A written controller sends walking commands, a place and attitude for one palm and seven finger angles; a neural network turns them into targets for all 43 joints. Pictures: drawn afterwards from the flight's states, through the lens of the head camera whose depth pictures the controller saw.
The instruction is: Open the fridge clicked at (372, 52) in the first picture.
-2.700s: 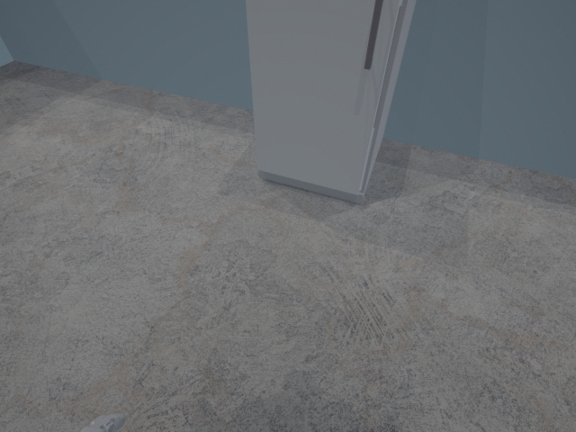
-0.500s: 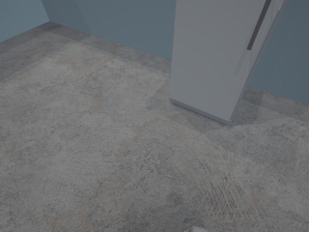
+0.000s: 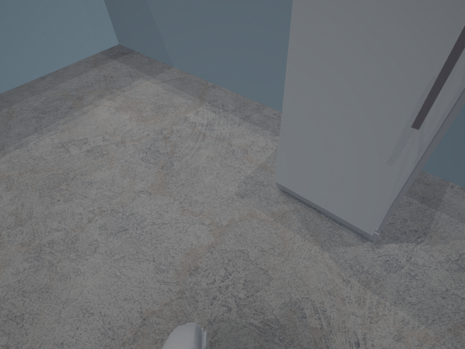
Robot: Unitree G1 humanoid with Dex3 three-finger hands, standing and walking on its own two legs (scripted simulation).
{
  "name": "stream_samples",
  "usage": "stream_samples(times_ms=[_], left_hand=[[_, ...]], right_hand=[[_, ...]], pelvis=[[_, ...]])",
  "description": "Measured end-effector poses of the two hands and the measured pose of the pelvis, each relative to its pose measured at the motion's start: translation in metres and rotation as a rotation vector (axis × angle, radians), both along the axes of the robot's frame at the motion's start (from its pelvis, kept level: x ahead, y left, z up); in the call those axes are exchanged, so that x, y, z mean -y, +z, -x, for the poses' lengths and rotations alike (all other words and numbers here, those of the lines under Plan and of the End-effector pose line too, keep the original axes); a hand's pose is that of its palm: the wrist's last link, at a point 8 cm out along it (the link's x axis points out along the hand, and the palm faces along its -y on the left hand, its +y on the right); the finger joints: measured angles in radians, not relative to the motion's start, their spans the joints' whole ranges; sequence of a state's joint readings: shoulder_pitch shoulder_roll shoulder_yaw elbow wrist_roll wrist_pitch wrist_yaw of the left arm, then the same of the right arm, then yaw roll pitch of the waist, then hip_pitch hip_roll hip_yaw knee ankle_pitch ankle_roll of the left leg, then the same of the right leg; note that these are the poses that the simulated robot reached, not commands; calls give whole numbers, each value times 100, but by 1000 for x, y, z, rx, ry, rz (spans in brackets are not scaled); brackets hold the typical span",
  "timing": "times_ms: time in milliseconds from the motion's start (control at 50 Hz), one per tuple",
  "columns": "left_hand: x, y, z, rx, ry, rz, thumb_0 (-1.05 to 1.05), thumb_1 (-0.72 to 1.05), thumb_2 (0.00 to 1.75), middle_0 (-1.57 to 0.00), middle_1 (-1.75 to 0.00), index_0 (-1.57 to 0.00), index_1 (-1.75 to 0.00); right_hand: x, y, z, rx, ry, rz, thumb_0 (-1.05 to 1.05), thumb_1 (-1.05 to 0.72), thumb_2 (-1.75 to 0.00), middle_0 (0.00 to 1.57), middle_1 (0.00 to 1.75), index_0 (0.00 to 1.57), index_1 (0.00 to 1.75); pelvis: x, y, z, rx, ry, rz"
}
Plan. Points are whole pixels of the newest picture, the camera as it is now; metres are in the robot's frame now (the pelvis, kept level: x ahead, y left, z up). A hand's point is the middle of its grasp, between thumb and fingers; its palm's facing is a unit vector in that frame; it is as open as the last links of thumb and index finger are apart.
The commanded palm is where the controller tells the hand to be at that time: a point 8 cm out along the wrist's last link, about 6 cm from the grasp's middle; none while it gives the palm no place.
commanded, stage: walk to a spot facing it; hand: right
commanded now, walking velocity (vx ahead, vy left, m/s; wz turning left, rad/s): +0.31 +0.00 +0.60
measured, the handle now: (442, 78) +0.73 -0.50 +0.09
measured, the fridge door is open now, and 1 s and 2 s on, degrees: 0 0 0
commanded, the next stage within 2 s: turn to face it in 0.28 s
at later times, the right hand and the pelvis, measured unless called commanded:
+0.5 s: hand (294, 268) +0.34 -0.12 -0.18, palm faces -0.21 +0.96 -0.21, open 7.4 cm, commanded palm none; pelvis +0.22 +0.05 -0.02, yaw +13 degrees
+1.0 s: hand (321, 242) +0.41 -0.19 -0.18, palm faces +0.06 +0.97 -0.24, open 7.4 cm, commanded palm none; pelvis +0.33 +0.02 -0.01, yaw -1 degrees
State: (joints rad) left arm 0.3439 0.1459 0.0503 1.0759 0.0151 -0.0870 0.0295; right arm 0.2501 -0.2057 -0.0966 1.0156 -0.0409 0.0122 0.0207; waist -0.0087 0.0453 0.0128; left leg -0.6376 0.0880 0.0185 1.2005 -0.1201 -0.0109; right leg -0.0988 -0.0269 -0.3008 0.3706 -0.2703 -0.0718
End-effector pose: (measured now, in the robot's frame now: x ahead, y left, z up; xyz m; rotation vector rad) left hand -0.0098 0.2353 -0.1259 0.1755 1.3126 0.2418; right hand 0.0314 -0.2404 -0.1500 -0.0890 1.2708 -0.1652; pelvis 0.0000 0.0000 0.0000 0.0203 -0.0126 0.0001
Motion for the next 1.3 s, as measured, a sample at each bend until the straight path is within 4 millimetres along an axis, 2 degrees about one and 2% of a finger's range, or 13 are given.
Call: stream_samples(times_ms=[120, 260, 340, 400, 480, 560, 640, 740, 840, 1020, 1100, 1200, 1300], left_hand=[[25, -9, 18, -140, 120, 59, 0, 92, 90, -20, -30, -20, -30], [46, -18, 12, -286, 250, 135, 1, 91, 90, -20, -30, -20, -30], [33, -32, -18, -330, 296, 164, 1, 90, 90, -20, -30, -21, -30], [7, -40, -72, -261, 296, 133, 1, 90, 90, -20, -30, -21, -30], [-31, -32, -175, -44, 253, 65, 1, 91, 90, -20, -30, -20, -30], [-47, -19, -262, 127, 200, 33, 1, 91, 90, -20, -30, -20, -30], [-41, -15, -322, 169, 119, 36, 0, 91, 90, -20, -30, -20, -30], [-22, -21, -375, 151, 8, 29, 0, 91, 90, -20, -30, -20, -30], [-11, -14, -395, 143, -15, 23, 0, 92, 90, -20, -30, -20, -30], [-29, -6, -399, 49, -69, 16, 0, 91, 90, -20, -30, -21, -30], [-47, -11, -402, 24, -94, 20, 1, 91, 90, -20, -30, -21, -30], [-77, -27, -415, 19, -133, 41, 1, 90, 90, -20, -30, -21, -30], [-96, -31, -441, 32, -196, 55, 1, 91, 90, -20, -30, -20, -30]], right_hand=[[-8, 0, -84, -4, 96, -9, 0, -91, -90, 19, 29, 19, 30], [-49, -9, -206, 38, 245, -29, 1, -91, -90, 19, 29, 19, 30], [-73, -20, -273, 127, 286, -20, 1, -90, -90, 19, 29, 19, 30], [-79, -18, -297, 136, 279, -4, 0, -90, -90, 19, 29, 20, 30], [-76, -7, -311, 78, 302, 34, 0, -91, -90, 20, 29, 20, 30], [-67, 2, -327, 43, 300, 59, 0, -92, -90, 20, 29, 20, 30], [-59, 0, -345, 62, 240, 40, 1, -92, -90, 20, 30, 20, 30], [-40, -22, -360, 71, 131, 8, 0, -91, -90, 20, 30, 20, 30], [-20, -18, -362, 16, 91, 26, 1, -91, -90, 20, 29, 20, 30], [-2, 9, -369, 33, 12, 90, 1, -91, -90, 19, 29, 19, 30], [-9, 16, -373, 60, -18, 116, 1, -91, -90, 19, 29, 19, 30], [-33, 23, -373, 120, -56, 152, 1, -90, -90, 19, 29, 19, 30], [-58, 35, -350, 123, -107, 170, 1, -90, -90, 20, 29, 20, 30]], pelvis=[[1, -4, -51, -5, 60, 6], [-14, -17, -120, -18, 129, -5], [-36, -34, -166, -18, 164, 13], [-43, -33, -189, -4, 195, 0], [-46, -19, -218, -11, 221, -1], [-43, -11, -247, -18, 208, 1], [-37, -12, -277, -7, 162, -11], [-22, -26, -313, 9, 94, -14], [-13, -20, -324, 3, 65, -10], [-21, -5, -333, -31, -30, -18], [-36, -6, -335, -37, -80, -12], [-63, -14, -335, -41, -146, 15], [-79, -11, -337, -23, -219, 33]])
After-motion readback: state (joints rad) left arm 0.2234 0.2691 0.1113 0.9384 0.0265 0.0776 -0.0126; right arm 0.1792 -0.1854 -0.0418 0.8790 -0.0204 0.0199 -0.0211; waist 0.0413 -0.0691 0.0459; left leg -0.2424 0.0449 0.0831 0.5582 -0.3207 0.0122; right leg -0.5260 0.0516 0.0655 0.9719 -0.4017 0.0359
